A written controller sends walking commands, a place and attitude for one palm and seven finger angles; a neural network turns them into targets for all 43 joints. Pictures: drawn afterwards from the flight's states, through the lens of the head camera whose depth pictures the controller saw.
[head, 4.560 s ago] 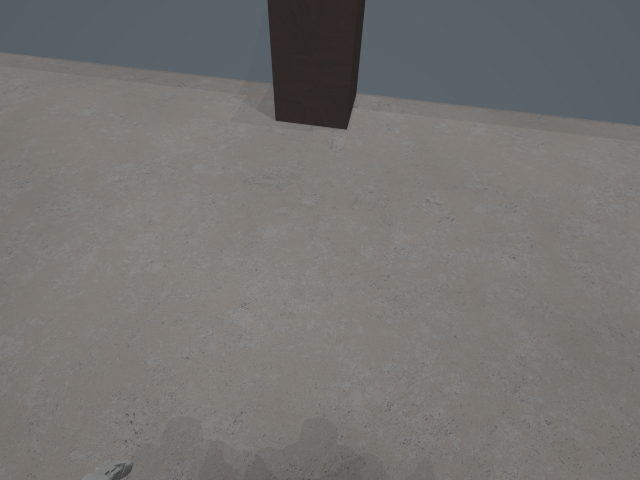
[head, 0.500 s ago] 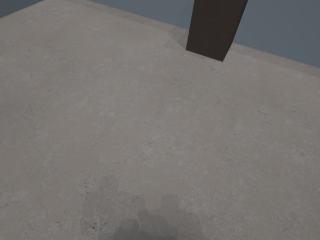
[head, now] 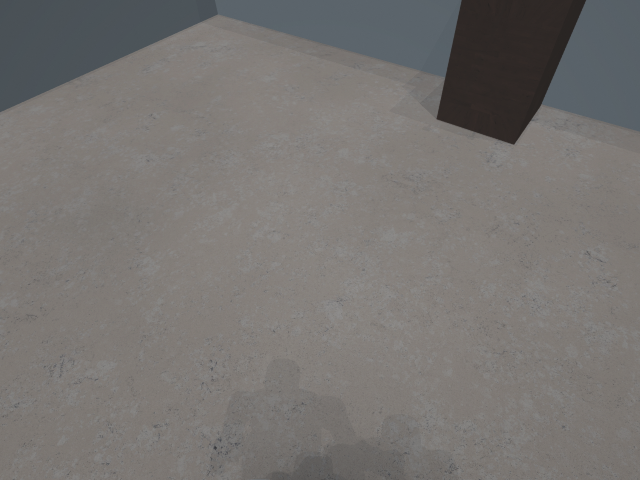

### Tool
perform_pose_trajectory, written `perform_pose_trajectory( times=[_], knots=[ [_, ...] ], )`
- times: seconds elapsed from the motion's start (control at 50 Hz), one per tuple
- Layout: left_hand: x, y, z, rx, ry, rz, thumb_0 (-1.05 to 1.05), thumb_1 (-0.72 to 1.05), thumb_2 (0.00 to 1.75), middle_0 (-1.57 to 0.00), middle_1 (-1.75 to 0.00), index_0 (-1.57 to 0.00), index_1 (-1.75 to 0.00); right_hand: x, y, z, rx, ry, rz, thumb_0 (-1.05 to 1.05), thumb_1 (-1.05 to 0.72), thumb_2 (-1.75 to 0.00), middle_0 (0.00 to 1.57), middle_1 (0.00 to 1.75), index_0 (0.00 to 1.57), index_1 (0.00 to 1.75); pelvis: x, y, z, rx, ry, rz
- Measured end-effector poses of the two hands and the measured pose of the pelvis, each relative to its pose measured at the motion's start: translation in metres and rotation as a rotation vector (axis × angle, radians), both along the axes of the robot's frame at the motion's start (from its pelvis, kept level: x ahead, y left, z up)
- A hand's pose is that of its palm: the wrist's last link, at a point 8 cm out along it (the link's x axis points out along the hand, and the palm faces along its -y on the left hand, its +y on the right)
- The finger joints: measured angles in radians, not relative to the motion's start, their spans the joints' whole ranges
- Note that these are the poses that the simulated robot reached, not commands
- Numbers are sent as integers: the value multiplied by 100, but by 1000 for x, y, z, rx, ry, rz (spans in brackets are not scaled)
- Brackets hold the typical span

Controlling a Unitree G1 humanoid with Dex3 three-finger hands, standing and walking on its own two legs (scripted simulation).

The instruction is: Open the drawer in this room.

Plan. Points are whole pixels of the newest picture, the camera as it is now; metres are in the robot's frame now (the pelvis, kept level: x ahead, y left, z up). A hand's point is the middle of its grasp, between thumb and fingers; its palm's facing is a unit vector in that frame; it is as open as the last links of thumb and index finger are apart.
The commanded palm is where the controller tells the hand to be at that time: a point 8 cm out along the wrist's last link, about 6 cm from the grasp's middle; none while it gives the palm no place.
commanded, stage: turn or walk to find it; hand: left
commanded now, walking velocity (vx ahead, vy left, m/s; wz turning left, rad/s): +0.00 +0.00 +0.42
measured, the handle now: out of the picture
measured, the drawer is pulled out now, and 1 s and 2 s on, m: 0.00 0.00 0.00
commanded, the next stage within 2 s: stand and wait in 0.16 s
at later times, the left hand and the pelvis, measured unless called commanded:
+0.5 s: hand out of the picture -0.05 +0.23 -0.18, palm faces +0.15 -0.97 -0.21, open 7.4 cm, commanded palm none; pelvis -0.02 +0.04 +0.00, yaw +6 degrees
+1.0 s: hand out of the picture -0.04 +0.18 -0.18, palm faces +0.12 -0.98 -0.18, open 7.3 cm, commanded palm none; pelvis -0.03 +0.01 +0.00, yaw +6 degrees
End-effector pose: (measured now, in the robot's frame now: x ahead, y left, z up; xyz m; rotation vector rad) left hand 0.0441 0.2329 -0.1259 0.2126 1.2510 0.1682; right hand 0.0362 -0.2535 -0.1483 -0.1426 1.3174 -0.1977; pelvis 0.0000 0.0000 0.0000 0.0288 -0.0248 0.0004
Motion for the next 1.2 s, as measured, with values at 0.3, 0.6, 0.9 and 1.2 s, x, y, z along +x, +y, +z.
perform_pose_trajectory(
  times=[0.3,0.6,0.9,1.2],
  knots=[
    [-105,45,-35,-47,162,209,1,91,90,-21,-30,-20,-30,46,59,15,-41,-68,203,0,-91,-90,20,30,20,30,-17,35,-10,-26,-1,103],
    [-89,29,-24,-48,103,153,1,91,90,-20,-30,-20,-30,20,67,4,18,-74,153,0,-92,-90,21,30,20,30,-25,31,-6,-7,-2,93],
    [-90,1,-20,-72,117,139,1,92,90,-20,-30,-20,-30,-73,42,2,24,157,92,0,-91,-90,20,30,20,30,-28,13,0,-26,-5,100],
    [-109,4,-30,-78,114,230,1,91,90,-20,-30,-20,-30,-64,51,-5,32,165,144,0,-91,-90,20,30,20,30,-36,15,-8,-44,5,172]
  ],
)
